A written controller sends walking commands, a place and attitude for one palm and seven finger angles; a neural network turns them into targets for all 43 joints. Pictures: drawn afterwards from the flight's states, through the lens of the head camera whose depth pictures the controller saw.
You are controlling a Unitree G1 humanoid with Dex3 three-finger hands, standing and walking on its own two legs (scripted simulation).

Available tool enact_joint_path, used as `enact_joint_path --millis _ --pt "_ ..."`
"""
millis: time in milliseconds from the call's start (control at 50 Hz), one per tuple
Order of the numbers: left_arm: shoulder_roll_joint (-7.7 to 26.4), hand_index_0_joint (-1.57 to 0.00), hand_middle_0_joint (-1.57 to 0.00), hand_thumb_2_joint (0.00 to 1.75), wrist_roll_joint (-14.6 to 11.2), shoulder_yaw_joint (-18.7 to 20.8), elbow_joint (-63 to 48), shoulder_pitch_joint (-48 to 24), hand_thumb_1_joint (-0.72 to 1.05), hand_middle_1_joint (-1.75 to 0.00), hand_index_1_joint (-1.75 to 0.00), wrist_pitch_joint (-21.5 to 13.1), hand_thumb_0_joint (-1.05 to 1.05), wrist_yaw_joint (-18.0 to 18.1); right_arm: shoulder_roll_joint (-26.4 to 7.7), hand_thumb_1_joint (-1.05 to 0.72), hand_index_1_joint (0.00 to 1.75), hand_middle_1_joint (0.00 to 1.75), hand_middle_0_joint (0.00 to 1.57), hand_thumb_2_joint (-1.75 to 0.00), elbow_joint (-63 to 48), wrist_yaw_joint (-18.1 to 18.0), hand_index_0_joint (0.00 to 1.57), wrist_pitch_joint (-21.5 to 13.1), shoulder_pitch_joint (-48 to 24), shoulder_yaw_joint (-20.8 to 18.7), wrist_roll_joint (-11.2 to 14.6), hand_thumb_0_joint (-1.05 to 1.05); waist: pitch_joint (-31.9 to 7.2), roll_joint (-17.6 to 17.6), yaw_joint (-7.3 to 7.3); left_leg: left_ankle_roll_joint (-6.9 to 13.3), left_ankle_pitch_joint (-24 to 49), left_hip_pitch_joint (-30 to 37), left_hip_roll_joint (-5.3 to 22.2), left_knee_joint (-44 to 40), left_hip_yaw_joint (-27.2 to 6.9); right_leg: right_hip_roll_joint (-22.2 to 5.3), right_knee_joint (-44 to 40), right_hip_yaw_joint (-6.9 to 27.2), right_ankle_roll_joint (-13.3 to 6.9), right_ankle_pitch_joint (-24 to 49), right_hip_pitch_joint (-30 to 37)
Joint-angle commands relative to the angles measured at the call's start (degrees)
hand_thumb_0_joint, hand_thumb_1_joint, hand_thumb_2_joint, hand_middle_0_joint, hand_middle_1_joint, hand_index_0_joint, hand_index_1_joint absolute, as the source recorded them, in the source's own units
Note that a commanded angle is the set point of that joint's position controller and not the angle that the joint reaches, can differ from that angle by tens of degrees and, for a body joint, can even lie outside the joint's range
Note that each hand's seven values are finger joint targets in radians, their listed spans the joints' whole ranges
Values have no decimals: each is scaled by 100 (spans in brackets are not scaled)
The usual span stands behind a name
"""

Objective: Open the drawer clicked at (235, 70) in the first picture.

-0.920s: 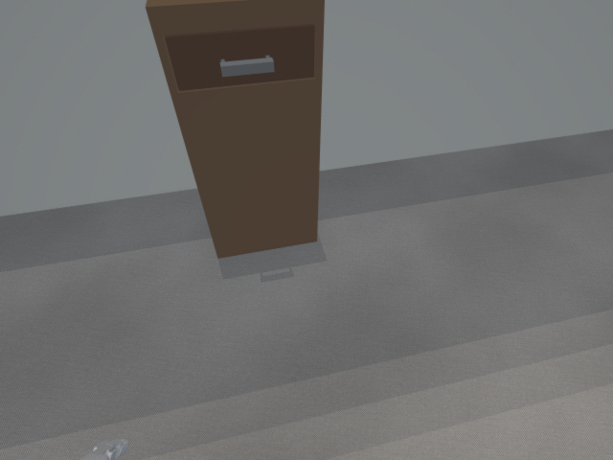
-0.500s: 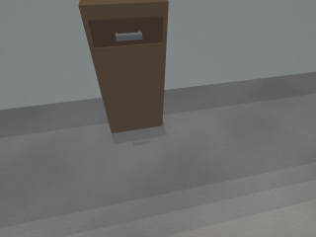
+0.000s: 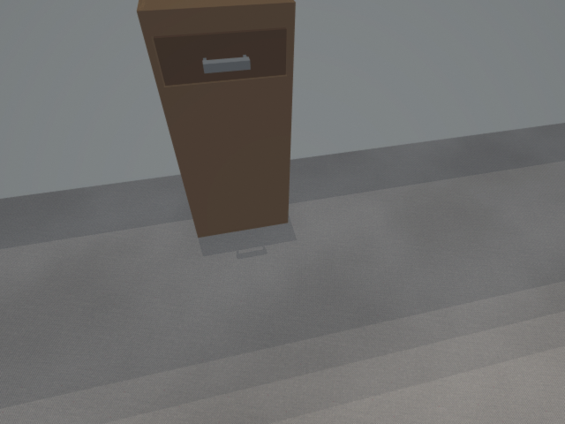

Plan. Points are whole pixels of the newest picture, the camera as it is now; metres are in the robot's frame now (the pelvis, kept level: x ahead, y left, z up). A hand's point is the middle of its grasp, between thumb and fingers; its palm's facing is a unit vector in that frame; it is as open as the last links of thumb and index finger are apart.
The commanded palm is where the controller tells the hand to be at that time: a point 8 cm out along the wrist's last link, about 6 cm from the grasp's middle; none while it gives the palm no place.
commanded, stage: look at it before walking up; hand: left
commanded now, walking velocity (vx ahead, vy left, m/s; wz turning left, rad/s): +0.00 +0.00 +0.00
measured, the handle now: (225, 62) +1.06 +0.23 +0.04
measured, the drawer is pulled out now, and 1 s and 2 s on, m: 0.00 0.00 0.00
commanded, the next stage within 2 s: walk to a spot facing it in 0.52 s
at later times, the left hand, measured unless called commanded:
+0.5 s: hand out of the picture +0.08 +0.25 -0.15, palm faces -0.03 -0.94 -0.33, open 7.4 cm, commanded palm none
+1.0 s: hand out of the picture +0.07 +0.18 -0.18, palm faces -0.15 -0.95 -0.26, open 7.4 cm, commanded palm none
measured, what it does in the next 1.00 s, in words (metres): stands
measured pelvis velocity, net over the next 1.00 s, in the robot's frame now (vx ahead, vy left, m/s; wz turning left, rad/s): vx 0.01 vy -0.02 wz -0.20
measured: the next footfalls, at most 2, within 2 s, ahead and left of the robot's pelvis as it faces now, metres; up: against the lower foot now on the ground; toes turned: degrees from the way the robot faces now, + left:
left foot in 1.54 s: +0.36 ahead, +0.02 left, +0.00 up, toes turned -22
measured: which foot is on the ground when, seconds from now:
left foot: down 0.00-1.00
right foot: down 0.00-1.00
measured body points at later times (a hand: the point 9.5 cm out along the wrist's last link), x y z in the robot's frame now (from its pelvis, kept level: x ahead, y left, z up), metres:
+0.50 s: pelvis +0.01 +0.00 +0.00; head +0.01 +0.00 +0.45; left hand +0.08 +0.30 -0.13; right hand +0.08 -0.30 -0.13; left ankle +0.00 +0.13 -0.74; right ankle +0.01 -0.12 -0.74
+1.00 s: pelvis +0.01 -0.02 -0.02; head +0.01 -0.04 +0.43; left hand +0.08 +0.23 -0.16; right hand +0.03 -0.29 -0.18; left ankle +0.00 +0.13 -0.74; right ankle +0.00 -0.11 -0.74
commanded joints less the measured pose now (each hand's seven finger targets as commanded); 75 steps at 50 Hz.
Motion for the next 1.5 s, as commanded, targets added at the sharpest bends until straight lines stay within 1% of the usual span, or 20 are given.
enact_joint_path --millis 0,620,680,760,800,840,860,900,940,960,980,1000,1020,1060,1100,1180,1320,1400,1440,1480 --pt "1196 -20 -20 90 22 266 -389 -292 90 -30 -30 -117 0 77 -1158 -90 30 30 20 -90 -346 -49 20 -179 -290 -230 9 0 -139 -51 14 222 368 -51 613 -455 -575 -638 -494 622 -174 171 -134" --pt "1236 -20 -20 90 23 263 -365 -276 90 -30 -30 -141 0 83 -1205 -90 30 30 20 -90 -328 -65 20 -180 -377 -235 18 0 -261 -54 5 199 873 278 681 -422 -458 -657 -481 626 -173 964 -32" --pt "674 -20 -20 90 20 207 -381 10 90 -30 -30 33 0 109 -588 -90 30 30 20 -90 -325 -101 20 -86 -34 -169 0 0 -247 -9 -26 109 1038 331 729 -89 -177 -602 -125 695 -115 1399 -309" --pt "609 -20 -20 90 47 284 -629 179 90 -30 -30 177 0 89 -623 -90 30 30 20 -90 -582 -156 20 39 182 -294 0 0 -240 44 -60 164 976 332 934 156 -87 -402 469 725 -101 1502 -773" --pt "521 -20 -20 90 63 322 -722 329 90 -30 -30 206 0 23 -732 -90 30 30 20 -90 -681 -147 20 56 192 -353 -26 0 -320 311 -26 318 -123 386 1212 -63 -279 -150 840 552 -63 351 -1038" --pt "344 -20 -20 90 82 353 -831 426 90 -30 -30 239 0 -69 -924 -90 30 30 20 -90 -807 -109 20 43 113 -449 -37 0 -112 937 15 712 -1524 110 1826 -687 -824 160 1848 77 13 -1216 -1366" --pt "308 -20 -20 90 91 388 -927 363 90 -30 -30 244 0 -99 -958 -90 30 30 20 -90 -873 -89 20 15 87 -485 -29 0 -56 1106 0 907 -1771 40 2102 -892 -989 50 2361 -62 48 -1609 -1515" --pt "231 -20 -20 90 97 456 -1044 405 90 -30 -30 220 0 -170 -886 -90 30 30 20 -90 -970 -70 20 -34 -46 -516 -56 0 277 1019 102 908 -1813 -355 2199 -812 -679 -259 2350 -42 11 -1724 -1430" --pt "51 -20 -20 90 116 487 -880 1046 90 -30 -30 136 0 -203 -748 -90 30 30 20 -90 -976 -46 20 -25 -174 -503 -77 0 304 613 430 558 -1875 -1115 1802 125 -24 -121 1460 -358 -18 -1229 -276" --pt "146 -20 -20 90 128 517 -671 1688 90 -30 -30 82 0 -172 -599 -90 30 30 20 -90 -1018 -15 20 0 -276 -474 -69 0 271 -166 716 291 -2227 -1678 1356 1226 437 -37 705 -243 -96 -1057 343" --pt "698 -20 -20 90 190 626 -573 2194 90 -30 -30 -42 0 -71 -68 -90 30 30 20 -90 -1252 11 20 13 -266 -371 -8 0 400 -2163 824 -136 -2676 -3087 483 3418 1103 -1346 -825 2240 -547 -2051 832" --pt "917 -20 -20 90 88 639 -563 2530 90 -30 -30 -90 0 41 -32 -90 30 30 20 -90 -1606 47 20 -69 -851 -331 -53 0 747 -2194 964 -134 -2498 -3765 207 4365 517 -2074 -1600 4030 -1029 -1552 504" --pt "811 -20 -20 90 62 641 -642 2301 90 -30 -30 -142 0 95 -159 -90 30 30 20 -90 -1602 69 20 -112 -768 -378 -53 0 674 -1425 716 -69 -1773 -3695 470 4516 6 -2027 -1566 3732 -1222 -1550 514" --pt "447 -20 -20 90 54 570 -758 1765 90 -30 -30 -227 0 85 -128 -90 30 30 20 -90 -1406 95 20 -161 -579 -428 -54 0 690 -620 398 -83 -1010 -3362 668 4615 -82 -1722 -1380 3305 -1207 -1581 39" --pt "213 -20 -20 90 65 513 -821 1618 90 -30 -30 -311 0 60 17 -90 30 30 20 -90 -1286 123 20 -126 -308 -443 -80 0 614 -257 185 -208 -399 -3035 672 4388 -25 -1396 -1352 2549 -1082 -902 -209" --pt "68 -20 -20 90 46 515 -645 1926 90 -30 -30 -407 0 53 246 -90 30 30 20 -90 -1242 137 20 -99 -92 -457 -67 0 317 -473 122 -325 223 -3119 610 4138 74 -1007 -1224 1827 -922 245 212" --pt "-114 -20 -20 90 100 507 -395 2397 90 -30 -30 -447 0 144 390 -90 30 30 20 -90 -1581 144 20 -185 -815 -415 -52 0 314 -583 387 -371 202 -3682 618 3395 162 -1095 -994 1958 -1094 1316 1077" --pt "-63 -20 -20 90 143 530 -362 2371 90 -30 -30 -397 0 202 528 -90 30 30 20 -90 -1746 157 20 -278 -1147 -369 -16 0 354 -779 503 -240 -231 -3005 426 2238 307 -1069 -625 1948 -1037 2309 1099" --pt "34 -20 -20 90 139 572 -428 2132 90 -30 -30 -375 0 207 494 -90 30 30 20 -90 -1718 131 20 -324 -874 -384 18 0 319 -907 338 -127 -400 -2117 269 1621 370 -1029 -317 1947 -964 2872 737" --pt "139 -20 -20 90 83 642 -534 1705 90 -30 -30 -385 0 183 257 -90 30 30 20 -90 -1286 2 20 -383 533 -456 8 0 -204 -753 -339 -2 177 -19 49 645 461 -574 933 1568 -698 3329 -97"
